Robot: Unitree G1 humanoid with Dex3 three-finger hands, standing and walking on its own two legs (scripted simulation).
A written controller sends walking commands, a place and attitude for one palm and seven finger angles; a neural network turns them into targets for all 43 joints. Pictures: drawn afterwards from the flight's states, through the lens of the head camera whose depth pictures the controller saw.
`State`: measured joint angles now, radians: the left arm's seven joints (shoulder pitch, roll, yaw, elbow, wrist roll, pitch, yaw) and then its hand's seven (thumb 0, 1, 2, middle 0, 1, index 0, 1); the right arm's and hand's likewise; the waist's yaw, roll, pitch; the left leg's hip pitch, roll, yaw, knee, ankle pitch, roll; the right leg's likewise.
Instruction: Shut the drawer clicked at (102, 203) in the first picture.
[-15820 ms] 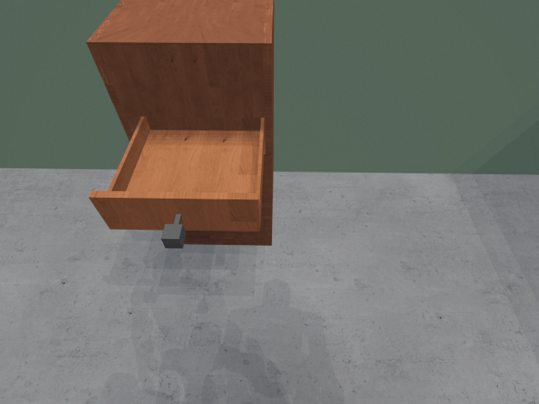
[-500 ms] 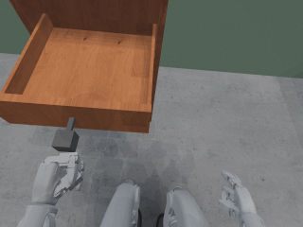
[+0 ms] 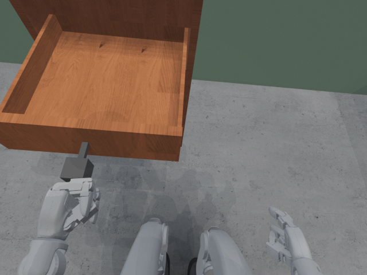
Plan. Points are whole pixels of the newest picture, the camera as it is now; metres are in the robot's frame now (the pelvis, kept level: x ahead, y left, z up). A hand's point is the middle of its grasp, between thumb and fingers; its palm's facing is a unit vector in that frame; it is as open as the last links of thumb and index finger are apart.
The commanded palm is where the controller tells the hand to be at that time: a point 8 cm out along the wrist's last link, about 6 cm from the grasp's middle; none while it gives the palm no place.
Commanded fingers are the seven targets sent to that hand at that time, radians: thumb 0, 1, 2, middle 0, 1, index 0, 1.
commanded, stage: push the drawer shut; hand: left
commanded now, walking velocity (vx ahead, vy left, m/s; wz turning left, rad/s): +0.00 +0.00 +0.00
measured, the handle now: (80, 161) +0.33 +0.24 +0.02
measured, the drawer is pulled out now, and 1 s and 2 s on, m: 0.30 0.20 0.09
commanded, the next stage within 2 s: none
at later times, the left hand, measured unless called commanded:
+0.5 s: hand (98, 187) +0.28 +0.19 +0.01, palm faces -0.01 -1.00 -0.04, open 3.5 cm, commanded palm +0.29 +0.24 +0.02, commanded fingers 0.00 0.90 0.90 -1.40 -1.60 -1.40 -1.60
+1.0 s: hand (106, 156) +0.35 +0.19 +0.01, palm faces +0.01 -1.00 -0.04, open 3.5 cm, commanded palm +0.35 +0.23 +0.02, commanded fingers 0.00 0.90 0.90 -1.40 -1.60 -1.40 -1.60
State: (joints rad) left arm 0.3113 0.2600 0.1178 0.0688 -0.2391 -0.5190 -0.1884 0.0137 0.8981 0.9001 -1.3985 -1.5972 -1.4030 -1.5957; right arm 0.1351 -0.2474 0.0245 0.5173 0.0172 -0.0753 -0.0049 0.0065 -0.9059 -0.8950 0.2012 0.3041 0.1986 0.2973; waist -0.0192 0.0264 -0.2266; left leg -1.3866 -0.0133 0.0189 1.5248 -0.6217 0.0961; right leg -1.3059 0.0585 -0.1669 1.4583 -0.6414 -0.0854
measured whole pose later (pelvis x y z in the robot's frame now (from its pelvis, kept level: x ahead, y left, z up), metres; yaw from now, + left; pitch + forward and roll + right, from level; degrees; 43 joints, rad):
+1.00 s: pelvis -0.01 +0.01 +0.00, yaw +0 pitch +27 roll -5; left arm -0.21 0.29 0.15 0.50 -0.19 -0.50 -0.15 0.01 0.86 0.88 -1.40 -1.60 -1.52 -1.60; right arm 0.19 -0.28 0.04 0.59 0.01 -0.02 -0.01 0.00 -0.91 -0.89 0.20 0.30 0.20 0.30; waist -0.05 0.03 -0.20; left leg -1.39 -0.02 0.03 1.49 -0.58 0.10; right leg -1.31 0.05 -0.16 1.43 -0.60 -0.07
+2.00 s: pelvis -0.02 +0.00 +0.00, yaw -2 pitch +30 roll -6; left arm -0.74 0.45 0.33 1.07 -0.11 -0.56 -0.19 0.01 0.87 0.88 -1.40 -1.60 -1.53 -1.60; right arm 0.27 -0.28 0.06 0.63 -0.02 0.05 0.00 0.00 -0.91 -0.89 0.20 0.30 0.20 0.30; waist -0.15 0.04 -0.18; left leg -1.46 0.00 0.02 1.51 -0.57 0.10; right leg -1.39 0.07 -0.16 1.44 -0.58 -0.08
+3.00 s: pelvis -0.04 +0.00 -0.03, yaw -4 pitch +34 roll -10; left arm -1.15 0.72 0.40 1.29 0.04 -0.43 -0.17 0.01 0.86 0.88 -1.40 -1.60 -1.56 -1.60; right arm 0.33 -0.27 0.14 0.60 -0.05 0.04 0.01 0.00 -0.91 -0.89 0.20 0.30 0.20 0.30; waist -0.30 0.03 -0.14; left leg -1.66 0.02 -0.02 1.61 -0.55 0.10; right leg -1.56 0.09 -0.22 1.49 -0.54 -0.08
